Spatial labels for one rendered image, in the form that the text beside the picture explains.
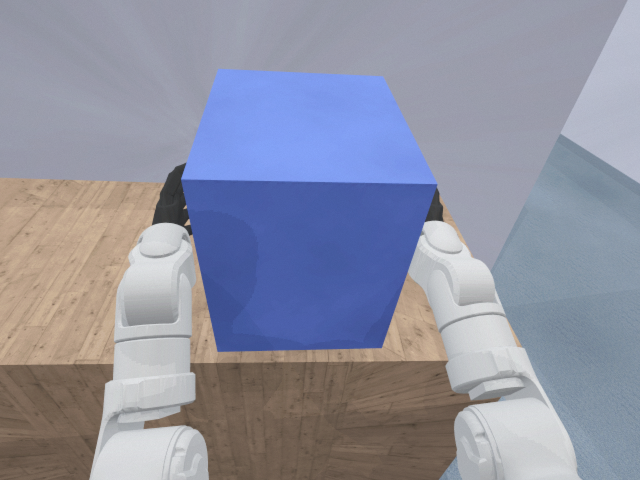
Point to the robot right hand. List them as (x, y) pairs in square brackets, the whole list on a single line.
[(435, 212)]

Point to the robot left hand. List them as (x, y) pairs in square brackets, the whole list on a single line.
[(170, 207)]

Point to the pedestal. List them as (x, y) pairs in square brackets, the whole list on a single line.
[(334, 414)]

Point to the robot left forearm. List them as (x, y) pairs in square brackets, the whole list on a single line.
[(153, 324)]

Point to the robot left upper arm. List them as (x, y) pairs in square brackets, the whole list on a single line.
[(166, 453)]

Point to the robot right forearm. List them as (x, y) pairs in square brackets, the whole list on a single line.
[(483, 358)]

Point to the carton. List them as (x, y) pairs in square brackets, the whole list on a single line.
[(307, 194)]

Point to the robot right upper arm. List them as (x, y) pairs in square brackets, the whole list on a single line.
[(518, 439)]

